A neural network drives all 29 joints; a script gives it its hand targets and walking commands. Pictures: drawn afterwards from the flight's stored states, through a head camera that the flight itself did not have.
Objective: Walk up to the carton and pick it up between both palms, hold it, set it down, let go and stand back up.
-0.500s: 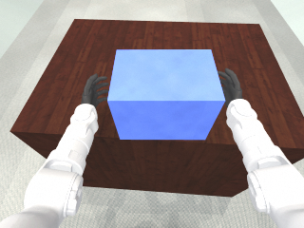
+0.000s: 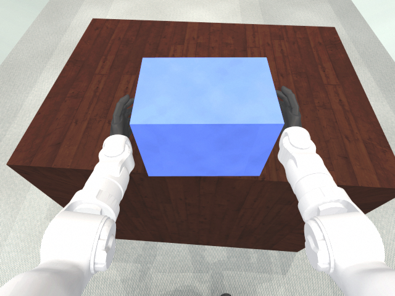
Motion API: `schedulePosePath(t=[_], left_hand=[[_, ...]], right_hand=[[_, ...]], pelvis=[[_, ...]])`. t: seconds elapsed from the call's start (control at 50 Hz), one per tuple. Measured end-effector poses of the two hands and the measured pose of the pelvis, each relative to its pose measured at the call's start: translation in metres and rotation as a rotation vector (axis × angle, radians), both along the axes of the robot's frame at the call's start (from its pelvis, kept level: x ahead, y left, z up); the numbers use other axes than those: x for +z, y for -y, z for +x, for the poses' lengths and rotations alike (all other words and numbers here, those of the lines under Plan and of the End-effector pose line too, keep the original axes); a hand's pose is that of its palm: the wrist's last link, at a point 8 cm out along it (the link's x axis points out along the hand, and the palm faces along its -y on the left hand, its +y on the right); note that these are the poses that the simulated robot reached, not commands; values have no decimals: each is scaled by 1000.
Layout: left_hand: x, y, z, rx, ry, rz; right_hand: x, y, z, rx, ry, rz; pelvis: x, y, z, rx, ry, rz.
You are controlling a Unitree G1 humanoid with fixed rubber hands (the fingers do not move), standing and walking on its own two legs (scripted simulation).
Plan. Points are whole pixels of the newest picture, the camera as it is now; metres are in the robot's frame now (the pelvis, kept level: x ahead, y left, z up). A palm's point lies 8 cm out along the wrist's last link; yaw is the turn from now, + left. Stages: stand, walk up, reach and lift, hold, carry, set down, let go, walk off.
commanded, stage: reach and lift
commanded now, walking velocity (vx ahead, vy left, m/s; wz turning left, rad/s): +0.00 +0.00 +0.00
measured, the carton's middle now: (204, 120) +0.48 -0.02 +0.06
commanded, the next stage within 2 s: none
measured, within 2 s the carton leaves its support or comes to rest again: leaves its support in 1.22 s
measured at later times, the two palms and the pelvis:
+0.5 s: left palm (120, 134) +0.44 +0.16 +0.06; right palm (287, 127) +0.43 -0.19 +0.08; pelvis +0.00 +0.01 +0.01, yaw +1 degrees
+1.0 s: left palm (116, 138) +0.43 +0.16 +0.06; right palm (284, 130) +0.43 -0.18 +0.08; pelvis +0.03 +0.02 +0.02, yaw +2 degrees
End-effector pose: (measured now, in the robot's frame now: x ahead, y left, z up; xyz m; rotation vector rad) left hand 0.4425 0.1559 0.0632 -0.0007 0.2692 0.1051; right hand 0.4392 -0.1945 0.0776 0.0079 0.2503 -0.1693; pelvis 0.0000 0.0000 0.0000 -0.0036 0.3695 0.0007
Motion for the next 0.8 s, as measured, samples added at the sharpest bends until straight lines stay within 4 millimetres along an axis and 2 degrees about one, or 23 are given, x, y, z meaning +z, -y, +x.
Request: schedulePosePath(t=[0.5,0.66,0.8], left_hand=[[1,-3,-3,6,17,-9],[3,-7,-12,10,46,-10],[2,-9,-13,9,32,-5]], right_hand=[[1,-5,-5,-11,26,7],[1,-10,-14,-12,72,22],[0,-12,-13,-3,71,15]], pelvis=[[5,-6,5,17,37,-2],[13,-11,14,27,86,0],[16,-15,21,26,119,3]])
